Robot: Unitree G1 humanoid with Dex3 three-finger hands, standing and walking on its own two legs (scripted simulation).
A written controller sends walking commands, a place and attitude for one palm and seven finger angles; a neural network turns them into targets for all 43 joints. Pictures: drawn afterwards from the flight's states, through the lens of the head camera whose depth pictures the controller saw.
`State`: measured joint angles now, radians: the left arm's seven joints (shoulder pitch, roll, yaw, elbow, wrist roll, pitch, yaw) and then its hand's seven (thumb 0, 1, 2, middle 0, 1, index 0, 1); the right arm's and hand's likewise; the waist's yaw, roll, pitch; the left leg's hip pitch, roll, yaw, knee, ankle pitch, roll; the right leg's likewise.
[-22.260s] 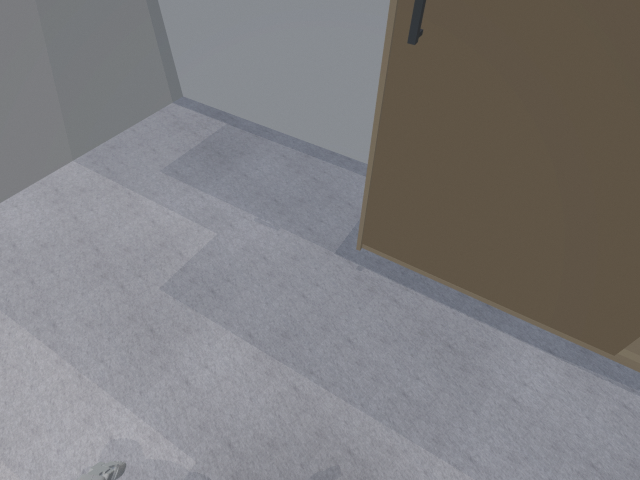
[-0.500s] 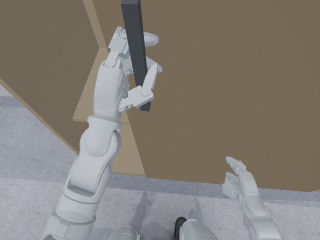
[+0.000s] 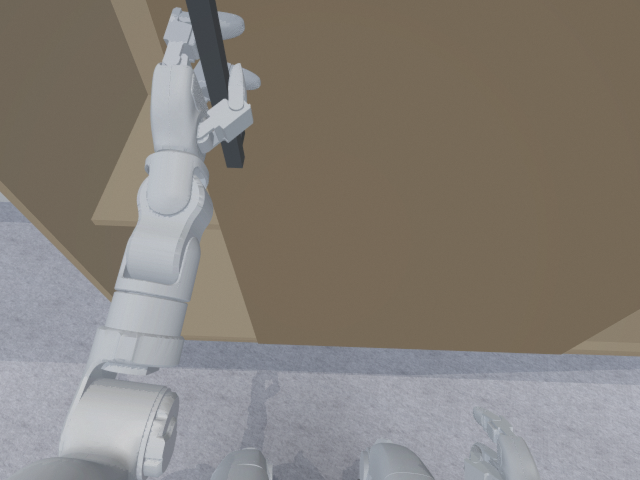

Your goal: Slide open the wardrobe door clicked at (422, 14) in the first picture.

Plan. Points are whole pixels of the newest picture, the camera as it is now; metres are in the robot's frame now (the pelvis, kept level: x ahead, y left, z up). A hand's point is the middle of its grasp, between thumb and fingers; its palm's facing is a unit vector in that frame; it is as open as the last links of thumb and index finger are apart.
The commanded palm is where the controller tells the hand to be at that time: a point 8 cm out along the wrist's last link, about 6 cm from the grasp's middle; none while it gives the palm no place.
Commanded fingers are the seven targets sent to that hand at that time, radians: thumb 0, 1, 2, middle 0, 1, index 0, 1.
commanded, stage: step sideways, sliding the door along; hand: left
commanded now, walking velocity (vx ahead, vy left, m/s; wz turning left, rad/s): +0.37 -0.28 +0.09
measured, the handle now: (221, 70) +0.47 +0.16 +0.23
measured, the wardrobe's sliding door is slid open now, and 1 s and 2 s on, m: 0.32 0.50 0.68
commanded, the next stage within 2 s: none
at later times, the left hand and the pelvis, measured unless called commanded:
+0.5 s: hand (311, 106) +0.43 +0.06 +0.22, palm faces +0.33 -0.94 -0.08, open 6.4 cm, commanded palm +0.40 +0.04 +0.23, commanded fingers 0.00 0.90 0.90 -0.45 -1.40 -0.45 -1.40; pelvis +0.01 -0.15 -0.01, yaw +6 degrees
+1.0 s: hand (437, 110) +0.44 -0.06 +0.22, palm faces +0.36 -0.93 -0.08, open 6.5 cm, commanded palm +0.41 -0.09 +0.22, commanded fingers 0.00 0.90 0.90 -0.45 -1.40 -0.45 -1.40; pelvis +0.06 -0.27 +0.00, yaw +9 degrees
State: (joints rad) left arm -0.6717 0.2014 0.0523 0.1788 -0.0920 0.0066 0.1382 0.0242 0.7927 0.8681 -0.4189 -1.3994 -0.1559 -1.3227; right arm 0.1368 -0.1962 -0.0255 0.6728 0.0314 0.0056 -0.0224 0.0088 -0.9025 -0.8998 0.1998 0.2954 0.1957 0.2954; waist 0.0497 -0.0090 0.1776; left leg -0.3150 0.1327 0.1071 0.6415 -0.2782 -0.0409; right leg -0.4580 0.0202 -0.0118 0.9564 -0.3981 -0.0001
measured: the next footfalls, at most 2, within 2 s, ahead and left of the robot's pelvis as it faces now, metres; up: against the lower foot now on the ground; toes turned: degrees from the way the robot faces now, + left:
right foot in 0.14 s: +0.05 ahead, -0.21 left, +0.00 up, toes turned -2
left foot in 0.28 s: +0.05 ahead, +0.09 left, +0.00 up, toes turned +13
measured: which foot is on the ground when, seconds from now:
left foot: down 0.00-0.18, up 0.20-0.26, down 0.28-0.50, up 0.52-0.64, down 0.66-0.96, up 0.98-1.00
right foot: up 0.00-0.12, down 0.14-0.30, up 0.32-0.46, down 0.48-0.66, up 0.68-0.90, down 0.92-1.00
